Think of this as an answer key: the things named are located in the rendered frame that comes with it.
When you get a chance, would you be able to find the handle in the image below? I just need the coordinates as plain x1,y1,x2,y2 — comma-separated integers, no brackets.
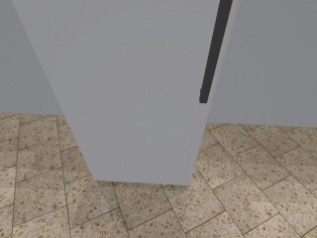
199,0,233,104

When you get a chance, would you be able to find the fridge door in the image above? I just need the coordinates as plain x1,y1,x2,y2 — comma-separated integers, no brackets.
12,0,238,185

